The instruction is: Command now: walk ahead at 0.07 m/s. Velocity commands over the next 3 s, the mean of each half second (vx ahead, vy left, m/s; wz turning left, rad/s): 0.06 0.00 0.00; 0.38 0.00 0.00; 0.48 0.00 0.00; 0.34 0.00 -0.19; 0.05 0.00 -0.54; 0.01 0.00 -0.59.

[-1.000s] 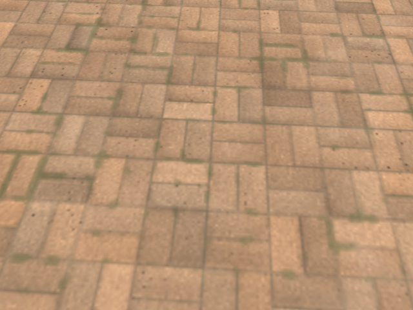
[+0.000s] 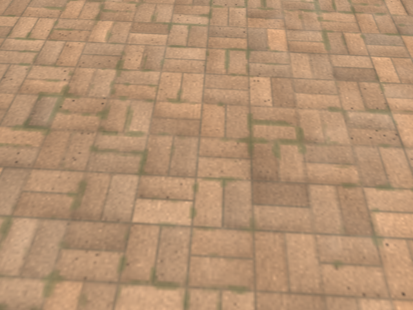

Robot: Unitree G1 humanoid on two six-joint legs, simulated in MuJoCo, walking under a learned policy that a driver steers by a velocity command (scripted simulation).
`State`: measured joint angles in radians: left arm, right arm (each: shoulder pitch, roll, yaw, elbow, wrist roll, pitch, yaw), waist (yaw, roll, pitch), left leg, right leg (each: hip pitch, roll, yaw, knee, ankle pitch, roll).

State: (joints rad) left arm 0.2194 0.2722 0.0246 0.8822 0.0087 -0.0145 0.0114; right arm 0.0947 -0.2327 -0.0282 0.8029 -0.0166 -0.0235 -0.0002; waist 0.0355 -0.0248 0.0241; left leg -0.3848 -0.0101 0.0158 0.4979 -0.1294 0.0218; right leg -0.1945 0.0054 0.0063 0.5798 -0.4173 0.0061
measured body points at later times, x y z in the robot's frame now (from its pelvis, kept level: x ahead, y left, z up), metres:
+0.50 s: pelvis +0.04 +0.00 +0.00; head +0.04 +0.00 +0.45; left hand +0.05 +0.26 -0.15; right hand +0.16 -0.26 -0.13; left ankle +0.08 +0.11 -0.73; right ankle -0.05 -0.12 -0.73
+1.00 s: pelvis +0.20 +0.01 +0.01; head +0.22 +0.02 +0.46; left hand +0.39 +0.26 -0.10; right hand +0.15 -0.24 -0.13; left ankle +0.09 +0.11 -0.73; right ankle +0.39 -0.14 -0.69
